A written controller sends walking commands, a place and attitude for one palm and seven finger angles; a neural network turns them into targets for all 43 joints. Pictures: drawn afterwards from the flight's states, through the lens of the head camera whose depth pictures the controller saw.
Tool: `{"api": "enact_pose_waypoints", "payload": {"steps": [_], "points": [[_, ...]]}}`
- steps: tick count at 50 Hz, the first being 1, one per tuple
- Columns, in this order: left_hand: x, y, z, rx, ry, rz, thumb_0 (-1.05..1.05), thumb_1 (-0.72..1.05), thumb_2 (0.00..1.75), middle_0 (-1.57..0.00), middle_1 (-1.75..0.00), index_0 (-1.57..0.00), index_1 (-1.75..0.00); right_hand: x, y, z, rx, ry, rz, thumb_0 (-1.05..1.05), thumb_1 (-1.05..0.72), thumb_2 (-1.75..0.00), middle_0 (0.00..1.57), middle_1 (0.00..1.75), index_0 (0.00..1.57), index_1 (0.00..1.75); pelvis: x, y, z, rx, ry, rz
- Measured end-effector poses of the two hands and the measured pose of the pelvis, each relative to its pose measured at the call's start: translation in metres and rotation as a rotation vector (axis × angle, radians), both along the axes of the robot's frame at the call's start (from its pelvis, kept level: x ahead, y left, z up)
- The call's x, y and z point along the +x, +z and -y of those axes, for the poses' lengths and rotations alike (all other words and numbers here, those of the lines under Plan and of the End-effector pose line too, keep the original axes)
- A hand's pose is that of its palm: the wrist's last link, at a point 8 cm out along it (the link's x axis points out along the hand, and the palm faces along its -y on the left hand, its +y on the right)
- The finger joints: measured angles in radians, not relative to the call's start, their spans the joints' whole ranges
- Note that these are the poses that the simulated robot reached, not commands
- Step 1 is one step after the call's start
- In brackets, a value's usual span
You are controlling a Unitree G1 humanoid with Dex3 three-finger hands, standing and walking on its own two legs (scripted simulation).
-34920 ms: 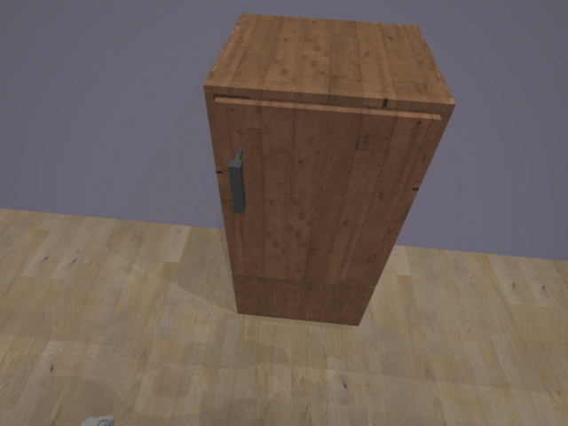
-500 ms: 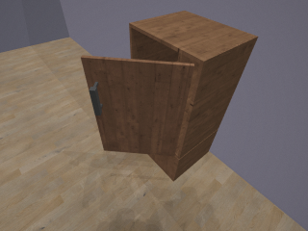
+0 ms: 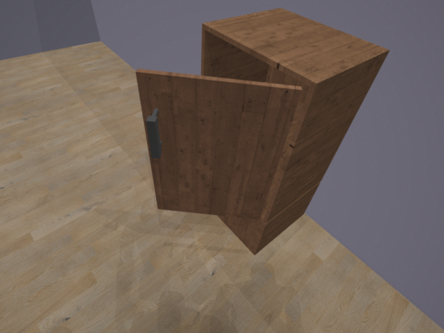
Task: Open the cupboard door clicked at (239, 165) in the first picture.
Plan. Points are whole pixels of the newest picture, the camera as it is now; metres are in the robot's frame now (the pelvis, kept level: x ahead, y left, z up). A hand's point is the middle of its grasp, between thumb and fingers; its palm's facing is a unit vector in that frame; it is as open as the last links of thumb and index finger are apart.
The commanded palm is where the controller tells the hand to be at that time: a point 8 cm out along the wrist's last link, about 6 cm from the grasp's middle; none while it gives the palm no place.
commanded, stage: shuffle to correct the standing spot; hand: left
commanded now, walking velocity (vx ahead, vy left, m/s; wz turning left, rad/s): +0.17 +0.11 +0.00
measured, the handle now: (156, 133) +0.63 +0.23 -0.03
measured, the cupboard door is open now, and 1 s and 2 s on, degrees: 46 46 46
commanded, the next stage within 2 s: come to a stop and stand still in 0.22 s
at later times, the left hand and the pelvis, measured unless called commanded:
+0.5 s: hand out of the picture +0.15 +0.22 -0.16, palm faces +0.02 -0.99 -0.14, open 7.3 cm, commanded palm none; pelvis +0.07 +0.05 +0.01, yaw +0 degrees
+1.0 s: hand out of the picture +0.07 +0.20 -0.17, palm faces +0.05 -0.97 -0.22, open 7.3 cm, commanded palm none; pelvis +0.06 +0.03 +0.00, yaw +0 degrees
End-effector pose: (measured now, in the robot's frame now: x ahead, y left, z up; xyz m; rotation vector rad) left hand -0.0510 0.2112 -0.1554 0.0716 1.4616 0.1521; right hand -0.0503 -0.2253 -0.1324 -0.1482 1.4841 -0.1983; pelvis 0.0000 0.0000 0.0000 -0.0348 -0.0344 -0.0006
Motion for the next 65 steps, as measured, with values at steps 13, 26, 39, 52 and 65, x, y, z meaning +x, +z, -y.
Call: {"api": "enact_pose_waypoints", "payload": {"steps": [13,26,39,52,65], "points": [[0.084,0.011,-0.047,-0.01,-0.071,0.075,0.01,0.91,0.9,-0.2,-0.3,-0.2,-0.3,-0.002,0.012,-0.071,0.018,-0.092,0.001,0.0,-0.91,-0.9,0.2,0.3,0.2,0.3,0.032,0.011,-0.045,0.005,-0.035,-0.017],[0.201,0.019,-0.053,0.003,-0.068,0.264,0.01,0.93,0.9,-0.2,-0.3,-0.2,-0.3,0.019,0.01,-0.112,0.065,-0.11,-0.063,0.0,-0.9,-0.9,0.2,0.3,0.2,0.3,0.071,0.013,-0.054,-0.007,-0.001,-0.001],[0.196,0.017,-0.038,0.064,-0.011,0.23,0.0,0.93,0.9,-0.2,-0.3,-0.21,-0.3,0.082,-0.009,-0.066,0.048,-0.068,-0.016,0.0,-0.9,-0.9,0.2,0.3,0.2,0.3,0.084,0.003,-0.035,0.021,0.017,-0.018],[0.104,0.014,-0.038,0.063,-0.017,0.081,0.0,0.92,0.9,-0.2,-0.3,-0.2,-0.3,0.154,-0.007,-0.024,0.004,0.023,0.199,0.01,-0.92,-0.9,0.2,0.3,0.19,0.3,0.056,0.001,-0.03,0.027,-0.004,-0.008],[0.078,0.01,-0.052,0.0,-0.019,0.082,0.01,0.92,0.9,-0.2,-0.3,-0.2,-0.3,0.107,0.006,-0.054,-0.007,0.035,0.16,0.0,-0.94,-0.9,0.2,0.3,0.2,0.3,0.038,0.009,-0.054,0.032,-0.017,0.009]]}}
